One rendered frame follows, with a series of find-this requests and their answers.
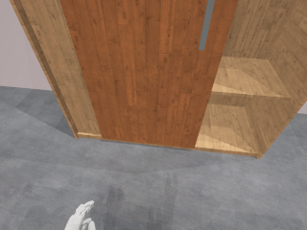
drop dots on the handle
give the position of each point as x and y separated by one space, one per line
206 23

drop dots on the wardrobe door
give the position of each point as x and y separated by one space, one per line
146 78
52 33

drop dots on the left robot hand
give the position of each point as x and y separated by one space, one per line
76 221

